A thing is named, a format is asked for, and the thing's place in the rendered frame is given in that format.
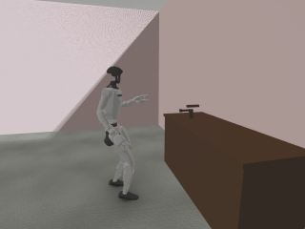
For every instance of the right robot upper arm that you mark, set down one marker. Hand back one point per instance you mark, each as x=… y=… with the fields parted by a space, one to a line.
x=106 y=94

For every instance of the robot right forearm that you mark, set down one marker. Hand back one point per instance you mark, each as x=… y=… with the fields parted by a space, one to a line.
x=106 y=123

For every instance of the counter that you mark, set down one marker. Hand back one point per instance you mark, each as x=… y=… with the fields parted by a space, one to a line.
x=237 y=178

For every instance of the robot left forearm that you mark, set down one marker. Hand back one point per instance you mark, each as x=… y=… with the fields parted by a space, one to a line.
x=126 y=103

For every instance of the robot right hand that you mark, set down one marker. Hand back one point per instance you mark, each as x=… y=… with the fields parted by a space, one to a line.
x=118 y=140

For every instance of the tap lever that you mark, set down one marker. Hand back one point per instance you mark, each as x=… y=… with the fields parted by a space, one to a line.
x=185 y=110

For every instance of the robot left thigh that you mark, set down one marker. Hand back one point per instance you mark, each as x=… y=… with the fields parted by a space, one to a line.
x=123 y=132

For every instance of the robot left hand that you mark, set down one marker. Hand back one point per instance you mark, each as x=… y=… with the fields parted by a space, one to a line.
x=137 y=99

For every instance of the robot torso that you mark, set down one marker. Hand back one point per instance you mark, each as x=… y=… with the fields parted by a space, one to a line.
x=113 y=108

